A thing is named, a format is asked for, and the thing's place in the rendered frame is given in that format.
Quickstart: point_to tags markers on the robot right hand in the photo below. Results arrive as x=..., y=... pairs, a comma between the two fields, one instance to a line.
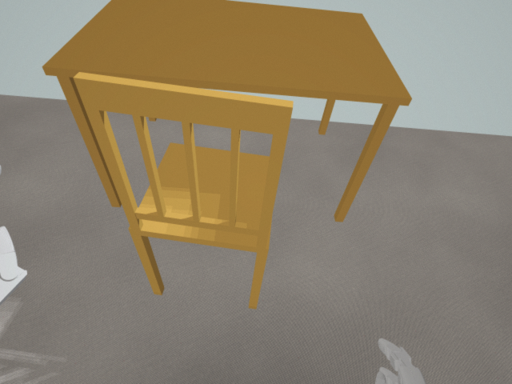
x=401, y=362

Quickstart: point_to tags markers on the chair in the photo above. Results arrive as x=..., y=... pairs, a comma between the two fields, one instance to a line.
x=198, y=195

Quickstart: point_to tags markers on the table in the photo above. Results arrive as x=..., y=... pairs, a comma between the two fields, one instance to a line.
x=235, y=46

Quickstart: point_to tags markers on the robot left hand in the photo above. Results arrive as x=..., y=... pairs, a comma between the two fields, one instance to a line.
x=11, y=276

